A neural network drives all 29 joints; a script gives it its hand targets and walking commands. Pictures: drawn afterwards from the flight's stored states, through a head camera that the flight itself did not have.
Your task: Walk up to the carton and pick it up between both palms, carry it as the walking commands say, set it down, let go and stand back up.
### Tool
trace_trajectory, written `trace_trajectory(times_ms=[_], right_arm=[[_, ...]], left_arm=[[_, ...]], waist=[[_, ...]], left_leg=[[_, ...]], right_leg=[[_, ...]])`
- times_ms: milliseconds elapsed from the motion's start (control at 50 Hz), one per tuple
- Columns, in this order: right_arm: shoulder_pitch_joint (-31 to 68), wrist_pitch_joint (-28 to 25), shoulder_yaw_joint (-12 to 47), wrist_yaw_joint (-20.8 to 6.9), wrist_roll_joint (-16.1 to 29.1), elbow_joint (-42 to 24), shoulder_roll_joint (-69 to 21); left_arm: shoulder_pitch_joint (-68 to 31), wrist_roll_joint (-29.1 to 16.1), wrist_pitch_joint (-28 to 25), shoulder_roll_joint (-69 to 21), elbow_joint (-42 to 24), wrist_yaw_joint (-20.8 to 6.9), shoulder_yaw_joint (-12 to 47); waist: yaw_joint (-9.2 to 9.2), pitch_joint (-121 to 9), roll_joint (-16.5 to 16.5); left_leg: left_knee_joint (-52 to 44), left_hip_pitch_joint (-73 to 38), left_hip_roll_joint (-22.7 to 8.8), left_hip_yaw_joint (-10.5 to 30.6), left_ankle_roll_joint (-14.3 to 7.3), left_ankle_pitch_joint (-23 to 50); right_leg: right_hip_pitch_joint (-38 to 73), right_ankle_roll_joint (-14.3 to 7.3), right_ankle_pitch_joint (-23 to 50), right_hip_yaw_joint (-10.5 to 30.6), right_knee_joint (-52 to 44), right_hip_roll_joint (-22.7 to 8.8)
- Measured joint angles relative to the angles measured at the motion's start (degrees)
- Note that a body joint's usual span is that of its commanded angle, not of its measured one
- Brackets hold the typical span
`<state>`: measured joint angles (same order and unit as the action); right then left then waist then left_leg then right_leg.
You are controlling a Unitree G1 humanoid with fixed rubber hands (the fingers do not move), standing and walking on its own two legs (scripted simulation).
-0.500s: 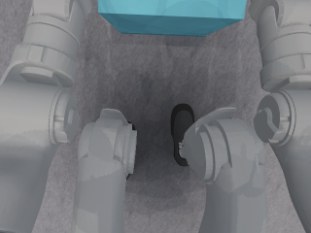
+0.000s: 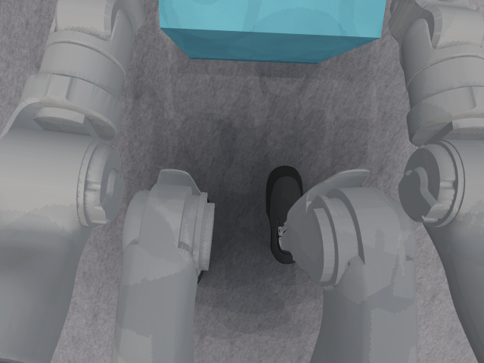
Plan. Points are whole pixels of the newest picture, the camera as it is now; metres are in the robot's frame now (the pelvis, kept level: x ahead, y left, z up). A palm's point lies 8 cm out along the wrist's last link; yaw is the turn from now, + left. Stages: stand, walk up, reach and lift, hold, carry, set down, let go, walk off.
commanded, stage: set down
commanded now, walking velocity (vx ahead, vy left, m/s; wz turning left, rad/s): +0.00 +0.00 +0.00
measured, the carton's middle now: out of the picture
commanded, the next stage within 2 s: none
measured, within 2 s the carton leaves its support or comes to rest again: neither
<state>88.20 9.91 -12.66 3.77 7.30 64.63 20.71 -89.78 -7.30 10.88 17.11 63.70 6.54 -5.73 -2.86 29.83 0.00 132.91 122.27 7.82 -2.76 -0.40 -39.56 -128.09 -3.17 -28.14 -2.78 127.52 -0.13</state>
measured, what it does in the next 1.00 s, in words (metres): stands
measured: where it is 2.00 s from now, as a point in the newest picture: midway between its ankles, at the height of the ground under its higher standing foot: (237, 243)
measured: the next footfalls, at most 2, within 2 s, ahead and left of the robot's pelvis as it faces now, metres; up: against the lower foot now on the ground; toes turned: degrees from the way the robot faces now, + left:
none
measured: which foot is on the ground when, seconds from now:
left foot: down 0.00-1.00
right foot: down 0.00-1.00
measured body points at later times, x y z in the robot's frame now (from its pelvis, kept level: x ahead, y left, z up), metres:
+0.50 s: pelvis +0.00 +0.00 +0.00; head +0.37 -0.01 +0.24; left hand +0.58 +0.11 -0.17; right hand +0.56 -0.21 -0.17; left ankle +0.09 +0.10 -0.32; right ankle +0.14 -0.10 -0.32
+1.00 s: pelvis +0.00 +0.00 +0.00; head +0.38 -0.01 +0.24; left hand +0.58 +0.15 -0.17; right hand +0.55 -0.25 -0.18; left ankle +0.09 +0.10 -0.32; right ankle +0.14 -0.10 -0.32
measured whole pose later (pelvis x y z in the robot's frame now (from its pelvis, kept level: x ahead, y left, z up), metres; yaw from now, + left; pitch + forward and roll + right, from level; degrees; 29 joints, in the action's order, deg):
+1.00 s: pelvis +0.00 +0.00 +0.00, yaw +0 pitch +30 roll +0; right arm 86.5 4.9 -11.2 4.4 11.6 67.7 25.8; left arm -88.1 -11.7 7.4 21.7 63.2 7.3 -3.2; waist -2.2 29.9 0.4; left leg 132.1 122.9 7.0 -2.5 -0.5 -39.5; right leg -128.4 -3.3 -28.4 -3.4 126.6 -0.4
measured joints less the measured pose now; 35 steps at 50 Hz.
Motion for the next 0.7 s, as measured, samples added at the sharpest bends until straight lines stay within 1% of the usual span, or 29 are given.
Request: trace_trajectory(times_ms=[180, 280, 360, 480, 540, 580, 620, 700], right_arm=[[-0.5, -0.5, -1.3, -1.2, -0.6, 0.1, 0.0], [-0.5, -0.6, -1.3, -1.9, -1.2, 0.0, 0.2], [-0.6, -1.3, -1.5, -1.6, -0.7, 0.4, 0.0], [-0.2, -2.8, -1.3, -1.6, -0.7, 1.9, 0.1], [0.5, -4.0, -0.3, -0.7, -0.4, 3.6, 0.5], [0.9, -4.2, 0.2, 0.2, 0.8, 4.1, 0.5], [1.2, -4.8, 0.9, 1.1, 1.7, 4.6, 0.4], [0.8, -5.5, 0.7, 1.9, 1.6, 4.4, 0.5]], left_arm=[[0.8, 1.7, -0.3, -0.7, -0.6, -1.3, -2.5], [1.3, 2.0, -0.3, -0.9, -1.4, -1.5, -3.2], [1.5, 2.3, -0.8, -0.9, -1.4, -1.4, -3.3], [1.8, 1.7, -1.6, -0.7, -1.3, -1.1, -2.6], [1.2, 0.8, -2.7, -0.7, -0.3, -0.3, -2.1], [1.1, -0.9, -3.2, -0.2, -0.5, 0.6, -0.4], [0.4, -1.7, -3.8, 0.1, 0.6, 1.0, 0.2], [0.6, -2.5, -3.9, 1.2, 0.4, 1.6, 1.1]], waist=[[-0.01, 0.0, 0.2], [-0.14, 0.0, 0.5], [-0.21, 0.0, 0.4], [-0.4, 0.1, 0.4], [-0.04, 0.1, 0.2], [0.15, 0.1, 0.0], [0.37, 0.1, 0.0], [0.53, 0.1, 0.3]], left_leg=[[0.8, 0.1, 0.0, -0.2, -0.4, -0.3], [0.8, 0.1, 0.1, -0.3, -0.4, -0.4], [0.8, 0.1, 0.1, -0.4, -0.5, -0.4], [0.7, 0.0, 0.2, -0.4, -0.2, -0.3], [0.2, 0.0, 0.0, -0.2, 0.0, -0.3], [-0.2, -0.1, 0.0, 0.0, 0.2, -0.3], [-0.6, -0.1, -0.1, 0.3, 0.3, -0.3], [-0.9, 0.1, -0.3, 0.6, 0.3, -0.3]], right_leg=[[0.0, 0.2, -0.4, 0.1, 0.8, -0.1], [0.1, 0.3, -0.6, 0.1, 0.8, -0.2], [0.1, 0.5, -0.6, 0.2, 0.8, -0.2], [0.2, 0.5, -0.7, 0.3, 0.8, -0.2], [0.1, 0.5, -0.5, 0.2, 0.3, -0.1], [0.1, 0.3, -0.4, 0.1, -0.2, 0.0], [0.1, 0.2, -0.3, -0.2, -0.7, 0.1], [0.1, 0.2, -0.4, -0.4, -1.1, 0.1]])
